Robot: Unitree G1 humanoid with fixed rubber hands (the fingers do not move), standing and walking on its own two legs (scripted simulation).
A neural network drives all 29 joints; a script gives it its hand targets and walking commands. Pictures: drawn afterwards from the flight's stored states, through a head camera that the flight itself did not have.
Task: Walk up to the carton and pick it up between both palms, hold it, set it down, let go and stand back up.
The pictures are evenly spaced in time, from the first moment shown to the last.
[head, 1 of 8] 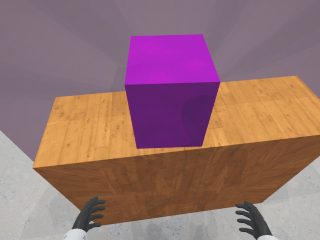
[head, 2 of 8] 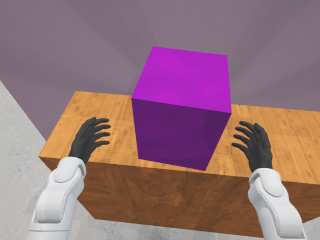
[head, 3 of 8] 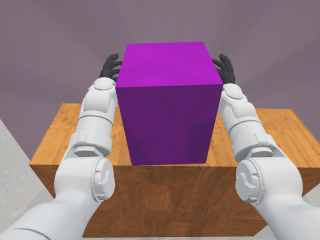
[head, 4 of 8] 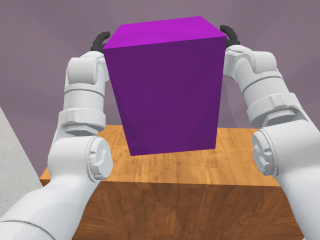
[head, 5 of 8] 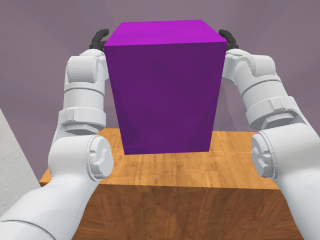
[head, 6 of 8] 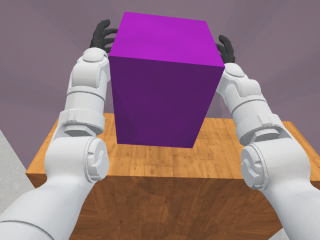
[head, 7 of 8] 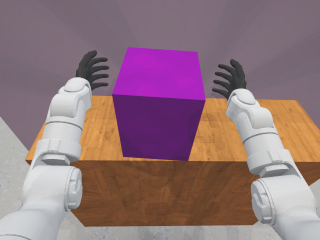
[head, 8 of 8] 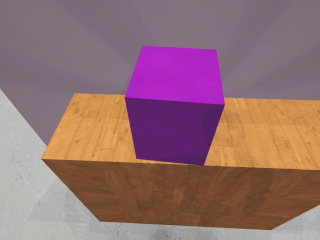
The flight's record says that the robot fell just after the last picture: no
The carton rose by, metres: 0.23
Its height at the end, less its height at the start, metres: +0.00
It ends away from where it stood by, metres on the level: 0.02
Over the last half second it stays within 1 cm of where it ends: yes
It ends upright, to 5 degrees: yes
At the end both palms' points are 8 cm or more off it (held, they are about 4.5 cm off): yes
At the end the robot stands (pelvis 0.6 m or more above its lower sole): yes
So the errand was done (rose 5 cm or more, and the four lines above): yes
